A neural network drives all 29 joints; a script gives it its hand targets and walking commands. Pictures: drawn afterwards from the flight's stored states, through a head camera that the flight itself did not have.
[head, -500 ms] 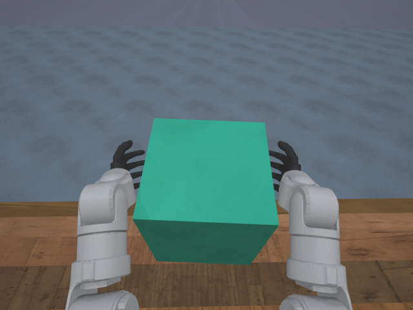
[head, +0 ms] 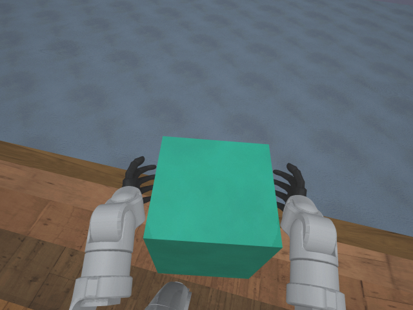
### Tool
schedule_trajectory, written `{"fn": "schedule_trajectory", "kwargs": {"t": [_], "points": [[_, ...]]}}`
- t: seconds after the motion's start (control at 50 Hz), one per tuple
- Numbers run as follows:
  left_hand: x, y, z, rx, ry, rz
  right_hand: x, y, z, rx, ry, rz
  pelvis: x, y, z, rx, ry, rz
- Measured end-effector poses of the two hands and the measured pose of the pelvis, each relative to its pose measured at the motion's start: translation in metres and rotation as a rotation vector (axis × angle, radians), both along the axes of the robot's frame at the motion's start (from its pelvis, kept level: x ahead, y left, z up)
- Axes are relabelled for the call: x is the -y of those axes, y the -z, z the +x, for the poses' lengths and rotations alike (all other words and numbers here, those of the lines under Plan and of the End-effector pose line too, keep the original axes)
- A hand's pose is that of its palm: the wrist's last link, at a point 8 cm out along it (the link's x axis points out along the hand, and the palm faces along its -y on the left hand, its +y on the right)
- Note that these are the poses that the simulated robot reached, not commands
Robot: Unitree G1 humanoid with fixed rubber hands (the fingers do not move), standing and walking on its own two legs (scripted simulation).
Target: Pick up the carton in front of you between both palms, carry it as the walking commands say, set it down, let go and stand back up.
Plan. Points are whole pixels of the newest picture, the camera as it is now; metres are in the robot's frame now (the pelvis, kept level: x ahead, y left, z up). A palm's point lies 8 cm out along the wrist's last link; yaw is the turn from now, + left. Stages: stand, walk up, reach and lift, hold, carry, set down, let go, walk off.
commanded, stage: carry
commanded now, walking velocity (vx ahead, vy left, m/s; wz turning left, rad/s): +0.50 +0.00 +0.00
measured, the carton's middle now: (209, 213) +0.32 +0.05 -0.01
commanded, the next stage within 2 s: none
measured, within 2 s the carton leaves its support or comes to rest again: neither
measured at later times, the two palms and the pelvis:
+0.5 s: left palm (177, 134) +0.70 +0.21 -0.16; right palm (262, 146) +0.69 -0.10 -0.15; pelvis +0.38 +0.06 -0.20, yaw +1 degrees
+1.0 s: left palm (194, 105) +1.13 +0.23 -0.36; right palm (250, 115) +1.12 -0.08 -0.36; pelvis +0.81 +0.09 -0.45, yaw +0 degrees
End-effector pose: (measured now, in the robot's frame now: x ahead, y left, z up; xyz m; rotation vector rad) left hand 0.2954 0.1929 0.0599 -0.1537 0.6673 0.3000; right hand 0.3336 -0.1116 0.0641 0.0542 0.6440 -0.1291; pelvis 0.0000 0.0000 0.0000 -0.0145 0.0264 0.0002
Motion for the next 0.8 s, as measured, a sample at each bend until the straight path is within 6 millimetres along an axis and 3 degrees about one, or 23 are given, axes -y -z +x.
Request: {"fn": "schedule_trajectory", "kwargs": {"t": [0.08, 0.18, 0.28, 0.38, 0.52, 0.62, 0.68, 0.8], "points": [[0.001, 0.022, 0.066, 0.008, 0.035, -0.002, 0.001, 0.029, 0.05, 0.006, 0.035, 0.029, -0.011, 0.024, 0.056, -0.006, 0.011, 0.003], [-0.002, 0.047, 0.162, 0.101, 0.092, 0.029, -0.001, 0.063, 0.128, 0.098, 0.077, 0.032, -0.035, 0.076, 0.142, 0.012, 0.01, -0.028], [-0.001, 0.103, 0.261, 0.134, 0.166, 0.074, 0.001, 0.107, 0.2, 0.129, 0.141, 0.029, -0.055, 0.142, 0.23, 0.031, -0.007, -0.003], [-0.003, 0.169, 0.323, 0.002, 0.163, 0.029, -0.001, 0.17, 0.257, -0.007, 0.166, 0.025, -0.067, 0.169, 0.296, 0.012, -0.005, 0.019], [-0.016, 0.231, 0.416, 0.013, 0.123, -0.013, -0.017, 0.219, 0.373, 0.003, 0.122, 0.035, -0.063, 0.211, 0.398, -0.009, -0.015, 0.017], [-0.024, 0.264, 0.503, 0.119, 0.074, 0.014, -0.023, 0.259, 0.474, 0.112, 0.059, 0.016, -0.054, 0.274, 0.493, 0.028, -0.011, 0.034], [-0.031, 0.288, 0.544, 0.126, 0.043, 0.021, -0.034, 0.286, 0.531, 0.113, 0.015, -0.021, -0.051, 0.304, 0.542, 0.03, -0.003, 0.014], [-0.035, 0.344, 0.63, 0.028, 0.036, 0.003, -0.037, 0.347, 0.615, 0.013, 0.042, -0.002, -0.053, 0.342, 0.631, 0.008, 0.006, -0.004]]}}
